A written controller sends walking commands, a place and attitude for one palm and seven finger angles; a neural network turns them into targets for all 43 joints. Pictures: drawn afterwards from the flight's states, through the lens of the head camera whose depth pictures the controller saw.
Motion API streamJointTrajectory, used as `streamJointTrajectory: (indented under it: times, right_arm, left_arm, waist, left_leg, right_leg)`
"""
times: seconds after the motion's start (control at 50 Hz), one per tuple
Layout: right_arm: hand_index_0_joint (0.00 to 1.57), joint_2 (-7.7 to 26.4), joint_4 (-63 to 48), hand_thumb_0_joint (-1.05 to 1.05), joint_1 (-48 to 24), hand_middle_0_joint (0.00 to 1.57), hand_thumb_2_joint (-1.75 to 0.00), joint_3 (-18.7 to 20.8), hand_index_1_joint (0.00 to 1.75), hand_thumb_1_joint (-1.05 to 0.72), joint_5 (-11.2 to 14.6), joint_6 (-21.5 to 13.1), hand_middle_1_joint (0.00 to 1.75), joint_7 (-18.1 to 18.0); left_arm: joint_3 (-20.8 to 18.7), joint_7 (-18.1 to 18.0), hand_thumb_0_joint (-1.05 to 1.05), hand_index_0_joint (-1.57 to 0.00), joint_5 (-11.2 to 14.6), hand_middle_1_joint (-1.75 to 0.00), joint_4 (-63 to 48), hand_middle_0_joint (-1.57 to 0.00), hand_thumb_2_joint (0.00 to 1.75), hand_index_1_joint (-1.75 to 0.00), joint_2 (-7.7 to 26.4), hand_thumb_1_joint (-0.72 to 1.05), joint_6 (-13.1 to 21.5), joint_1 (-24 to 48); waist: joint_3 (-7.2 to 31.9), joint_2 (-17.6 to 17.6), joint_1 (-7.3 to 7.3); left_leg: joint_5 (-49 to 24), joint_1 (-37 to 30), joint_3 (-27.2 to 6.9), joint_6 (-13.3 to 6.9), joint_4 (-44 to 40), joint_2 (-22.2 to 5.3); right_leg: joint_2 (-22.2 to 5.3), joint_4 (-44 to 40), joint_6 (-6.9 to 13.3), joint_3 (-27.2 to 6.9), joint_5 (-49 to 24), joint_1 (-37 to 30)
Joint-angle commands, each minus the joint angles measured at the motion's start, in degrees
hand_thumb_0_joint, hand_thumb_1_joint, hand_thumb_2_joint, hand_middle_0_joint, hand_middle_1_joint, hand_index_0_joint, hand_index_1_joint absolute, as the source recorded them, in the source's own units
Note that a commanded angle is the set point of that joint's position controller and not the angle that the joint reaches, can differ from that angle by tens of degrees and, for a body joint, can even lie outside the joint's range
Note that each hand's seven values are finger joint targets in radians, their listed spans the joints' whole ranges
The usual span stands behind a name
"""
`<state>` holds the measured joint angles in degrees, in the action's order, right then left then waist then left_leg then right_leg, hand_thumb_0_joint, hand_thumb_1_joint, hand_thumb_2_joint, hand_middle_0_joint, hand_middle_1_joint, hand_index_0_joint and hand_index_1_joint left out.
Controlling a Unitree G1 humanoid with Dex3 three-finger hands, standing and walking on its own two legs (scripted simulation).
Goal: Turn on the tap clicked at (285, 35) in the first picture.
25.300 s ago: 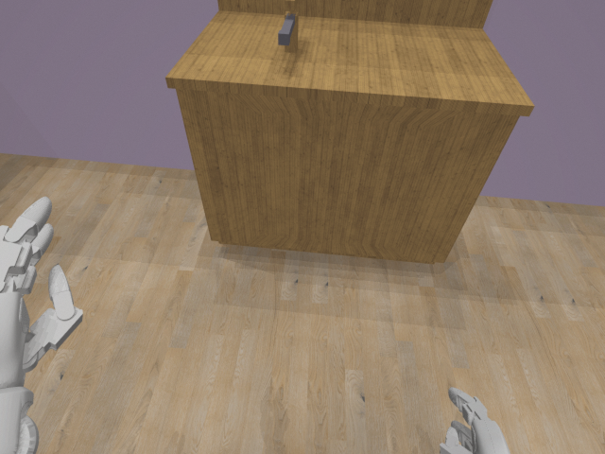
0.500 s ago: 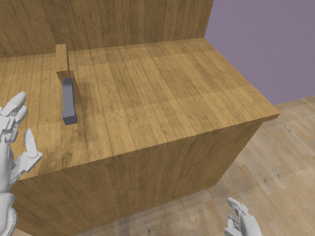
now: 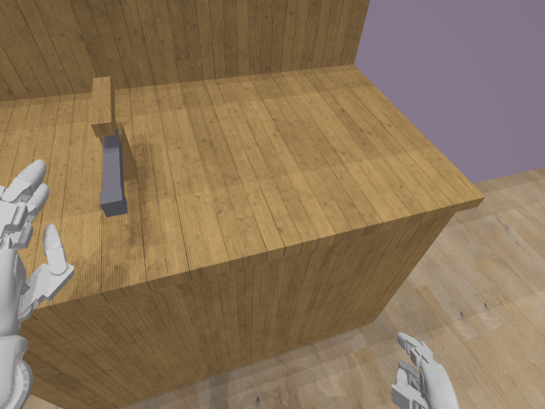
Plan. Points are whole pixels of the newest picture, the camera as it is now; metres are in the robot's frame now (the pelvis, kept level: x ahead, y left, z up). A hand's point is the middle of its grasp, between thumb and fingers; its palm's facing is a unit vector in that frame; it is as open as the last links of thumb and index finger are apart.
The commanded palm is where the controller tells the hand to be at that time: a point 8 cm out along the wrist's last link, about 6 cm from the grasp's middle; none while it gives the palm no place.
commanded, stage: shuffle to correct the standing spot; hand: left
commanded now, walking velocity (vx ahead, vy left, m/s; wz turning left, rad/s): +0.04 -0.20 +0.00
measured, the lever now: (114, 202) +0.34 +0.27 +0.11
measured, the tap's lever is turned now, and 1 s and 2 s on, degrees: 0 0 0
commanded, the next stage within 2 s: come to a stop and stand still in 0.34 s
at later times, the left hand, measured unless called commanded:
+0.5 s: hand (135, 250) +0.24 +0.19 +0.16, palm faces +0.35 -0.85 -0.39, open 7.4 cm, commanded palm +0.18 +0.22 +0.17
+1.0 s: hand (84, 207) +0.27 +0.24 +0.20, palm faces +0.51 -0.73 -0.46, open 7.4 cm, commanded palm +0.16 +0.23 +0.17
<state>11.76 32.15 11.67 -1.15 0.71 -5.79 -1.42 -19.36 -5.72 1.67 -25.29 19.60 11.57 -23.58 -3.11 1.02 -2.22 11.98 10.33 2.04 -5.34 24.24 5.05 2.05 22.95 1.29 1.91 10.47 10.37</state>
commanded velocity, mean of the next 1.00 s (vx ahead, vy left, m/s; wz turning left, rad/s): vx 0.00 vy -0.04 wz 0.00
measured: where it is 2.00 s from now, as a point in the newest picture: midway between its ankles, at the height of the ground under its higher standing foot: outside the picture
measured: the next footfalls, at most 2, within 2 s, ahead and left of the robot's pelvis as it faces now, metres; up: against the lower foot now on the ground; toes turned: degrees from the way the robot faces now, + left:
none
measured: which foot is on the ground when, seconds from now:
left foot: down 0.00-1.00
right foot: down 0.00-1.00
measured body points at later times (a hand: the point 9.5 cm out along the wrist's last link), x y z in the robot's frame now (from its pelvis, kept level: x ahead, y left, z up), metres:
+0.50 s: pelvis +0.02 -0.06 +0.00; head +0.05 -0.04 +0.44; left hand +0.22 +0.23 +0.18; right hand +0.20 -0.28 -0.08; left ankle +0.02 +0.04 -0.74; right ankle +0.02 -0.11 -0.74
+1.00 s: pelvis +0.00 -0.05 -0.01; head +0.06 -0.05 +0.44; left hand +0.23 +0.28 +0.22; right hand +0.20 -0.27 -0.09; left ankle +0.01 +0.04 -0.74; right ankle +0.02 -0.11 -0.74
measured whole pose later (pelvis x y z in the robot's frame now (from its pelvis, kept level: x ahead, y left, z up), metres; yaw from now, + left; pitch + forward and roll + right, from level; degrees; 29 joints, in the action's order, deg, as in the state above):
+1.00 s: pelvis +0.00 -0.05 -0.01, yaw +0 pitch +1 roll +0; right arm 13.1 32.9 8.6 0.9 1.6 -5.9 0.8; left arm -27.8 -6.4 2.2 -17.6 28.5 11.6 -7.7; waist -7.0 0.0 -3.6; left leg 14.2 15.4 3.1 -2.5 29.2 1.9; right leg 4.5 29.2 2.9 2.7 13.2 16.3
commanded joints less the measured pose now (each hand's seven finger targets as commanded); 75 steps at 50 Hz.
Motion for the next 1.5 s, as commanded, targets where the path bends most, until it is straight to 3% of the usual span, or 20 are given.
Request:
streamJointTrajectory:
  times: [0.0, 0.3, 0.46, 0.56, 0.6, 0.78, 0.84, 0.86, 0.88, 0.9, 0.92, 0.94, 0.98, 1.02, 1.06, 1.08, 1.14, 1.22, 1.36, 1.48]
  right_arm:
    - [0.2, 6.87, -8.77, 0.0, -5.23, 0.2, -0.9, 2.54, 0.3, -0.9, 0.05, -3.06, 0.3, -0.81]
    - [0.2, 6.48, -9.43, 0.0, -5.15, 0.2, -0.9, 3.33, 0.3, -0.9, 0.14, -1.42, 0.3, 0.09]
    - [0.2, 6.67, -9.64, 0.0, -5.0, 0.2, -0.9, 3.83, 0.3, -0.9, 0.52, -1.46, 0.3, -0.16]
    - [0.2, 6.25, -8.87, 0.0, -5.79, 0.2, -0.9, 3.13, 0.3, -0.9, 0.96, -1.07, 0.3, -0.39]
    - [0.2, 6.26, -8.42, 0.0, -6.18, 0.2, -0.9, 2.85, 0.3, -0.9, 1.07, -0.59, 0.3, -0.57]
    - [0.2, 6.48, -8.7, 0.0, -6.77, 0.2, -0.9, 3.16, 0.3, -0.9, 1.04, -0.13, 0.3, -0.85]
    - [0.2, 6.55, -8.8, 0.0, -6.56, 0.2, -0.9, 3.29, 0.3, -0.9, 0.71, -0.27, 0.3, -0.93]
    - [0.2, 6.33, -7.08, 0.0, 2.94, 0.2, -0.9, 4.59, 0.3, -0.9, 0.21, -4.73, 0.3, -1.01]
    - [0.2, 5.26, -1.46, 0.0, -2.7, 0.2, -0.9, 4.14, 0.3, -0.9, 1.66, -4.26, 0.3, -1.04]
    - [0.2, 6.78, -5.08, 0.0, -3.63, 0.2, -0.9, 4.87, 0.3, -0.9, 0.07, -4.25, 0.3, 0.56]
    - [0.2, 6.69, -6.86, 0.0, -4.08, 0.2, -0.9, 4.23, 0.3, -0.9, 0.56, -3.92, 0.3, 1.53]
    - [0.2, 6.92, -7.97, 0.0, -3.65, 0.2, -0.9, 4.81, 0.3, -0.9, 1.32, -3.51, 0.3, 2.68]
    - [0.2, 6.74, -10.08, 0.0, -4.05, 0.2, -0.9, 4.63, 0.3, -0.9, 2.39, -2.57, 0.3, 4.33]
    - [0.2, 7.27, -10.65, 0.0, -4.91, 0.2, -0.9, 4.3, 0.3, -0.9, 2.36, -1.56, 0.3, 4.03]
    - [0.2, 6.91, -10.22, 0.0, -5.05, 0.2, -0.9, 3.81, 0.3, -0.9, 2.15, -1.38, 0.3, 2.59]
    - [0.2, 7.18, -10.0, 0.0, -5.52, 0.2, -0.9, 3.77, 0.3, -0.9, 1.9, -1.15, 0.3, 1.61]
    - [0.2, 6.43, -10.54, 0.0, -6.37, 0.2, -0.9, 2.14, 0.3, -0.9, 0.96, -1.84, 0.3, -0.12]
    - [0.2, 6.58, -10.43, 0.0, -6.16, 0.2, -0.9, 1.52, 0.3, -0.9, 0.42, -3.75, 0.3, -0.44]
    - [0.2, 7.01, -9.59, 0.0, -4.15, 0.2, -0.9, 2.27, 0.3, -0.9, 0.06, -4.47, 0.3, 0.89]
    - [0.2, 7.1, -10.51, 0.0, -5.2, 0.2, -0.9, 2.53, 0.3, -0.9, -0.18, -2.78, 0.3, 1.25]
  left_arm:
    - [-4.94, -1.14, 0.0, -0.2, 0.64, -0.3, -11.74, -0.2, 0.9, -0.3, 8.62, 0.9, 3.55, 5.18]
    - [-6.67, -0.54, 0.0, -0.2, 2.11, -0.3, -14.55, -0.2, 0.9, -0.3, 10.33, 0.9, 1.54, 2.75]
    - [-8.12, -0.78, 0.0, -0.2, 3.26, -0.3, -15.37, -0.2, 0.9, -0.3, 11.12, 0.9, 1.07, 0.71]
    - [-8.61, -2.6, 0.0, -0.2, 2.9, -0.3, -14.08, -0.2, 0.9, -0.3, 11.4, 0.9, 1.29, -0.57]
    - [-8.53, -3.08, 0.0, -0.2, 2.71, -0.3, -13.55, -0.2, 0.9, -0.3, 11.26, 0.9, 1.69, -0.95]
    - [-7.61, -3.42, 0.0, -0.2, 1.9, -0.3, -12.47, -0.2, 0.9, -0.3, 10.95, 0.9, 1.82, -1.66]
    - [-7.21, -3.55, 0.0, -0.2, 1.72, -0.3, -14.24, -0.2, 0.9, -0.3, 10.79, 0.9, 1.8, -0.77]
    - [-36.99, -3.5, 0.0, -0.2, -5.35, -0.3, -28.54, -0.2, 0.9, -0.3, 53.41, 0.9, 8.09, 58.17]
    - [-23.95, -2.65, 0.0, -0.2, 1.07, -0.3, -3.11, -0.2, 0.9, -0.3, 33.75, 0.9, 6.38, 38.0]
    - [-14.39, -1.67, 0.0, -0.2, -0.21, -0.3, 1.08, -0.2, 0.9, -0.3, 19.25, 0.9, 4.53, 26.17]
    - [-10.27, -0.76, 0.0, -0.2, 0.58, -0.3, -1.93, -0.2, 0.9, -0.3, 15.29, 0.9, 4.35, 20.41]
    - [-8.28, -0.13, 0.0, -0.2, 1.03, -0.3, -3.61, -0.2, 0.9, -0.3, 11.99, 0.9, 4.0, 12.36]
    - [-4.99, 0.72, 0.0, -0.2, 1.99, -0.3, -5.4, -0.2, 0.9, -0.3, 7.09, 0.9, 2.55, -2.46]
    - [-6.94, 0.33, 0.0, -0.2, 2.08, -0.3, -8.04, -0.2, 0.9, -0.3, 9.67, 0.9, 1.41, -4.29]
    - [-10.06, -0.28, 0.0, -0.2, 2.51, -0.3, -7.55, -0.2, 0.9, -0.3, 12.46, 0.9, 1.09, -1.72]
    - [-13.87, -1.25, 0.0, -0.2, 2.22, -0.3, -8.91, -0.2, 0.9, -0.3, 16.65, 0.9, 1.25, -1.32]
    - [-12.06, -0.86, 0.0, -0.2, 2.17, -0.3, -10.08, -0.2, 0.9, -0.3, 14.57, 0.9, 2.57, 2.75]
    - [-9.29, -0.8, 0.0, -0.2, 0.33, -0.3, -13.04, -0.2, 0.9, -0.3, 13.44, 0.9, 4.17, 11.98]
    - [-3.61, -0.77, 0.0, -0.2, -1.1, -0.3, -9.8, -0.2, 0.9, -0.3, 8.18, 0.9, 3.66, 11.49]
    - [-7.88, -0.85, 0.0, -0.2, -0.69, -0.3, -9.16, -0.2, 0.9, -0.3, 11.2, 0.9, 2.89, 6.18]
  waist:
    - [6.49, -3.28, 0.85]
    - [9.53, -5.16, 1.5]
    - [11.18, -5.06, 1.67]
    - [10.47, 1.13, 1.67]
    - [10.1, 0.85, 1.54]
    - [9.21, 2.49, 0.52]
    - [10.78, 0.41, 0.53]
    - [-0.87, 7.17, 2.45]
    - [6.68, -13.15, 1.79]
    - [15.77, -20.19, 0.83]
    - [19.52, -19.95, 0.67]
    - [20.08, -14.51, -0.01]
    - [18.62, -3.59, -0.31]
    - [13.68, 9.37, 0.22]
    - [10.29, 15.03, 0.93]
    - [10.22, 9.93, 0.93]
    - [6.67, -2.28, 1.2]
    - [7.06, -12.25, 0.35]
    - [5.03, -5.94, 0.46]
    - [7.5, -3.57, 0.04]
  left_leg:
    - [1.33, 4.23, -10.12, 6.55, -8.19, -10.04]
    - [-11.61, -0.34, -9.12, 5.99, -2.77, -12.87]
    - [-7.5, 1.77, -6.78, 3.83, 3.57, -10.9]
    - [-3.42, 5.7, -3.95, 4.01, 9.07, -6.51]
    - [-1.78, 7.59, -3.98, 3.82, 9.0, -6.37]
    - [0.08, 6.48, -3.48, 2.9, 5.84, -6.35]
    - [-5.56, 0.96, -3.7, 2.22, 2.19, -7.49]
    - [-3.91, 3.39, 6.93, 4.64, 4.1, -2.95]
    - [-10.33, -0.91, -0.44, 4.51, -1.56, -10.27]
    - [-15.52, -8.82, -2.5, 2.47, 3.78, -11.59]
    - [-19.38, -7.93, -4.17, 1.74, 4.58, -10.8]
    - [-20.4, -5.99, -5.12, 1.9, 4.94, -11.1]
    - [-18.51, -3.05, -4.87, 2.49, 5.62, -10.64]
    - [-9.07, 2.46, -3.47, 3.35, 6.38, -9.7]
    - [1.07, 3.42, -3.37, 4.19, 5.81, -7.61]
    - [1.86, 1.17, -2.91, 4.26, 3.88, -7.68]
    - [4.64, 1.31, -5.94, 3.24, -1.79, -9.26]
    - [10.04, 3.22, -11.55, 3.26, -10.21, -13.72]
    - [4.38, 0.35, -12.28, 6.41, -12.63, -15.09]
    - [-15.05, -2.39, -7.79, 10.73, -7.32, -12.29]
  right_leg:
    - [-3.94, -1.72, 0.45, -4.76, -2.92, -5.49]
    - [-2.61, -0.94, 0.69, -2.56, -6.09, -4.03]
    - [-6.13, -0.98, 2.07, -8.68, -11.41, -4.99]
    - [-12.83, -4.82, -0.42, -15.79, -24.64, -8.49]
    - [-14.26, -4.21, -1.36, -14.93, -28.22, -10.14]
    - [-14.94, -5.34, -4.18, -14.76, -22.64, -8.64]
    - [-11.96, -4.07, -4.52, -11.49, -17.9, -6.59]
    - [-4.19, -11.99, -16.31, -7.27, -34.91, 7.56]
    - [-10.33, 3.32, -4.74, -6.4, -27.75, 2.88]
    - [-7.93, 10.47, -2.98, -9.29, -25.73, 2.84]
    - [-7.23, 11.42, -2.34, -7.85, -17.41, 0.47]
    - [-6.54, 9.17, -2.35, -8.19, -13.07, -1.57]
    - [-6.66, 5.35, -1.92, -8.05, -17.77, -3.96]
    - [-8.85, 0.7, -2.3, -10.61, -18.91, -4.51]
    - [-11.31, -3.86, 0.11, -13.08, -6.64, -0.07]
    - [-11.75, -3.88, 1.79, -13.07, -2.44, 2.37]
    - [-7.88, -3.9, 1.3, -11.17, 8.16, 5.6]
    - [-3.62, 4.63, 0.44, -4.84, 4.21, 0.67]
    - [-3.22, 7.29, 0.02, -2.67, 5.03, 2.93]
    - [-3.34, 0.4, 0.76, -0.05, 0.7, -1.09]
